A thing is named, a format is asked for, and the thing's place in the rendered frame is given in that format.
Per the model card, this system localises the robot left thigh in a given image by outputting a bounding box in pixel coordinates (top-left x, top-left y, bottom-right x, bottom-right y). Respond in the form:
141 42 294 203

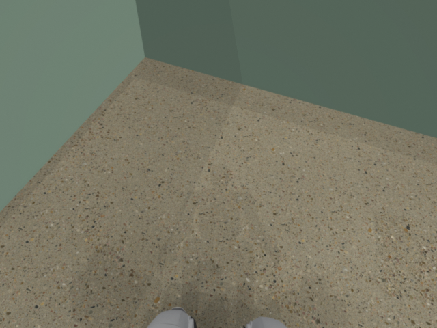
147 310 194 328

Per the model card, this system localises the left robot shin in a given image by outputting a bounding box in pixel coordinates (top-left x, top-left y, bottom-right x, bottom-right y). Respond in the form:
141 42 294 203
172 307 187 314

